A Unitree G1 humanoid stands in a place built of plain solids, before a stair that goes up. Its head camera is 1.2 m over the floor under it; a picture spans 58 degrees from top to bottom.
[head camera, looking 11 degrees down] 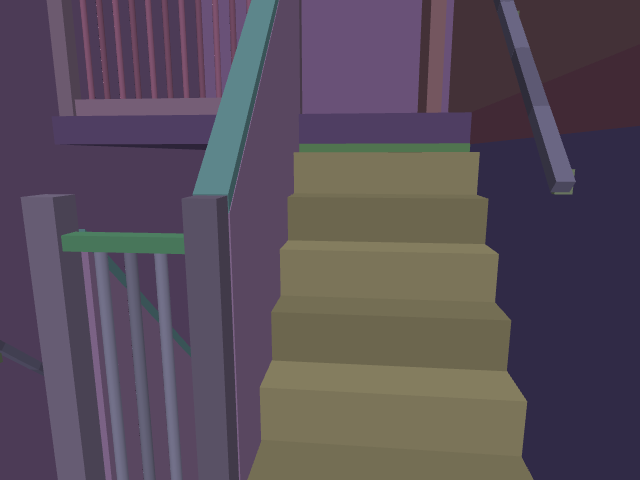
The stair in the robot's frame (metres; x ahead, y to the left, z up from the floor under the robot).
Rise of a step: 0.20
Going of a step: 0.20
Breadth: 0.90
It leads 6 degrees to the right of straight ahead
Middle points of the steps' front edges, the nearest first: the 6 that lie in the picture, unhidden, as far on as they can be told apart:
1.34 -0.24 0.41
1.55 -0.26 0.61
1.75 -0.28 0.81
1.95 -0.30 1.02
2.15 -0.32 1.22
2.35 -0.34 1.42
